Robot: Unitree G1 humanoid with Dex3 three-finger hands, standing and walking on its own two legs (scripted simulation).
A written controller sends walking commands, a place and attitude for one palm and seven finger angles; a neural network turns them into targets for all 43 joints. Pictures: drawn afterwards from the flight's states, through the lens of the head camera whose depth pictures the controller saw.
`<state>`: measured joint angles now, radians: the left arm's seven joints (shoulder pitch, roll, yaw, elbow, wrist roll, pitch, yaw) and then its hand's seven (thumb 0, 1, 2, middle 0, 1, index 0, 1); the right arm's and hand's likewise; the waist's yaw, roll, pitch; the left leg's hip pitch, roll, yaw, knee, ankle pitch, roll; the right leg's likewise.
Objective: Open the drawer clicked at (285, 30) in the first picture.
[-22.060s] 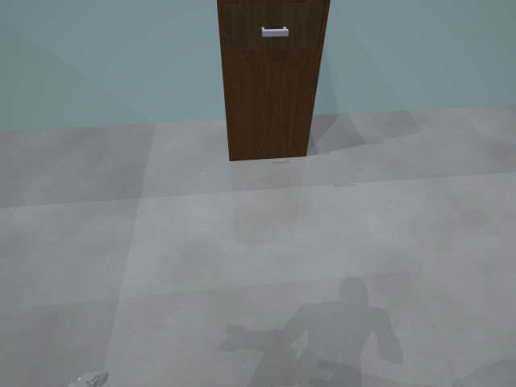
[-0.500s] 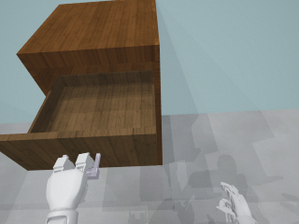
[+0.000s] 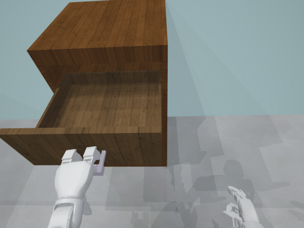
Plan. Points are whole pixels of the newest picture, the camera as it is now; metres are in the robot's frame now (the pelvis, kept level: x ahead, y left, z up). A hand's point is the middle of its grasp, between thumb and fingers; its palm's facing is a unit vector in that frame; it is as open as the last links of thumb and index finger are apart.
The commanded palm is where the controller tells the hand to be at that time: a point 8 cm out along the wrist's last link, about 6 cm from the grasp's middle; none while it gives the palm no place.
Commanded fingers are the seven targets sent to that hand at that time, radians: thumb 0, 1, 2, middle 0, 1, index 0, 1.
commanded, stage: lift the hand off the handle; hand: left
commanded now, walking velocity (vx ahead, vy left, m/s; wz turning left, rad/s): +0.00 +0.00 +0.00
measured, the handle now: (84, 162) +0.28 +0.22 +0.01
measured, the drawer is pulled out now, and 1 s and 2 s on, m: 0.30 0.29 0.29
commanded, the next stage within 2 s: draw the hand back to the body in 1.40 s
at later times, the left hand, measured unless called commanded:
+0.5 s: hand (79, 170) +0.24 +0.22 +0.04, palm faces +0.08 -0.11 -0.99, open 13.3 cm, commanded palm +0.21 +0.21 +0.10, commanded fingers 0.00 -0.50 0.30 -0.30 -1.20 -0.30 -1.20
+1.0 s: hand (70, 153) +0.24 +0.21 +0.12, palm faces +0.15 -0.11 -0.98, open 13.6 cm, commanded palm +0.21 +0.21 +0.17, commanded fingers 0.00 -0.50 0.30 -0.30 -1.20 -0.30 -1.20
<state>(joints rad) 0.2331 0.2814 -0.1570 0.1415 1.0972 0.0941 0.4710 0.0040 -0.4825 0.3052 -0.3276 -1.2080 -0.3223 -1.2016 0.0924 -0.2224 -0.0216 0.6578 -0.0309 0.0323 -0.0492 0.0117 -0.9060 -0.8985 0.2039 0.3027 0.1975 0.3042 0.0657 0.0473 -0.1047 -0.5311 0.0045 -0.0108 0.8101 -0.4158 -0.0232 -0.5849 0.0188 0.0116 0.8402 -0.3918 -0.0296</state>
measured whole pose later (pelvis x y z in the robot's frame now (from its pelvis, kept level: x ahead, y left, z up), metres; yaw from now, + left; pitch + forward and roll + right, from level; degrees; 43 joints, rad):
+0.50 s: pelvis +0.01 +0.01 +0.01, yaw +0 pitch +5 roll +1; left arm 0.27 0.31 -0.19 -0.04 1.04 0.16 0.37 0.00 -0.49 0.30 -0.33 -1.20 -0.41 -1.24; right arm 0.09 -0.22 -0.01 0.64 -0.02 0.05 -0.04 0.01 -0.91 -0.90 0.20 0.30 0.20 0.30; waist 0.08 0.07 -0.08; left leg -0.40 0.00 -0.01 0.71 -0.39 -0.01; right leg -0.45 0.01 0.02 0.74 -0.37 -0.02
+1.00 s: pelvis +0.02 +0.00 +0.03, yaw +0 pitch +0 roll +1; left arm 0.28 0.39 -0.18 -0.30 0.98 0.19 0.18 0.00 -0.49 0.30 -0.35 -1.21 -0.36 -1.22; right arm 0.05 -0.22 0.02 0.64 -0.01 0.09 -0.01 0.01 -0.91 -0.90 0.20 0.30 0.20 0.30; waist 0.12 0.11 -0.04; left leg -0.21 0.01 -0.02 0.54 -0.33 -0.02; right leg -0.26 0.02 0.01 0.57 -0.31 -0.03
